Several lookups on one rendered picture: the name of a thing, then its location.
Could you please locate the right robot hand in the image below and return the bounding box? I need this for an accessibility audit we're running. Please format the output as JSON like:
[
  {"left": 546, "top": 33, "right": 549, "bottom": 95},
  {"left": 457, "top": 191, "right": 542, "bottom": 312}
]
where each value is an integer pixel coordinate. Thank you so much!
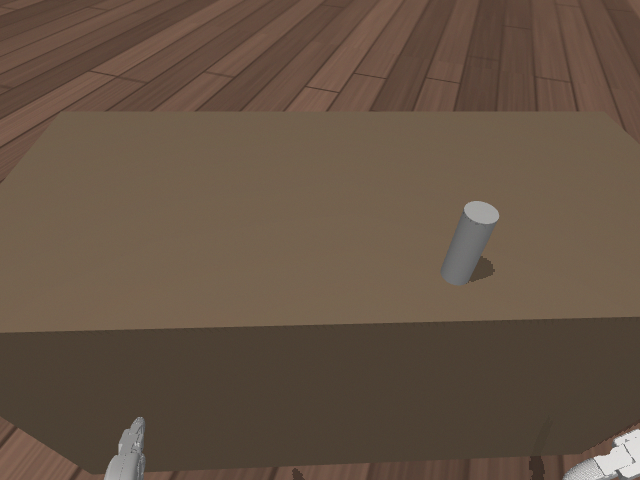
[{"left": 562, "top": 429, "right": 640, "bottom": 480}]

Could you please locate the can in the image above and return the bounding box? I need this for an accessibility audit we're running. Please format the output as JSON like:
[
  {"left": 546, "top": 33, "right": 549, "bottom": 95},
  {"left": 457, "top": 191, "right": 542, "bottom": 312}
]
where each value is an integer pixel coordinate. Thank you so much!
[{"left": 440, "top": 201, "right": 499, "bottom": 285}]

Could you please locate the left robot hand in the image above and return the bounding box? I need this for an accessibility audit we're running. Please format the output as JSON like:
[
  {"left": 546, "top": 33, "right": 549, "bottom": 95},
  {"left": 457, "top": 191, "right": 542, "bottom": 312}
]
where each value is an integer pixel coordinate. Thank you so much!
[{"left": 104, "top": 417, "right": 146, "bottom": 480}]

